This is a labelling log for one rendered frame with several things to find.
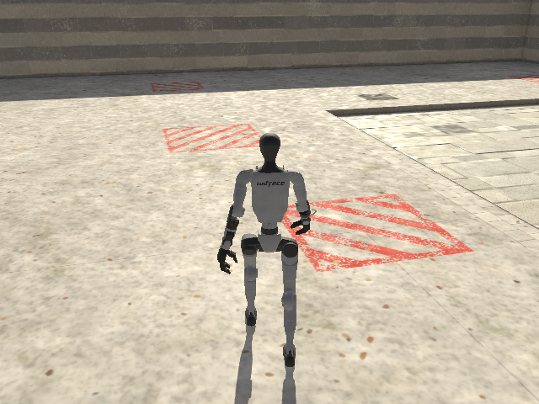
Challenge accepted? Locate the right robot hand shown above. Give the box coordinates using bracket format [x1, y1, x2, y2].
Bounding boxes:
[291, 220, 310, 235]

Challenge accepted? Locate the robot right forearm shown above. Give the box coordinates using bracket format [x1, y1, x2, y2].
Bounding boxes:
[299, 200, 311, 225]

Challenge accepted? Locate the left robot upper arm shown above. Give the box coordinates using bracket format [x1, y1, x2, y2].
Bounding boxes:
[232, 169, 253, 218]

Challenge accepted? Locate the robot left foot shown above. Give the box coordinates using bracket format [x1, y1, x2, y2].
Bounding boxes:
[245, 307, 257, 326]

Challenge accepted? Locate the robot left forearm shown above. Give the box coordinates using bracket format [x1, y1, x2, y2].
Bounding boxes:
[221, 205, 239, 250]

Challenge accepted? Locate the left robot hand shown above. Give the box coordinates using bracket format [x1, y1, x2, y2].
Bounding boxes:
[217, 247, 237, 274]

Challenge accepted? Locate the left robot shin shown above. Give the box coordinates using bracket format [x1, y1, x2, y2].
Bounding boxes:
[244, 267, 256, 315]

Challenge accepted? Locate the right robot upper arm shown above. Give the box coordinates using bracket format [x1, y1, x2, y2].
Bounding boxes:
[287, 168, 308, 212]

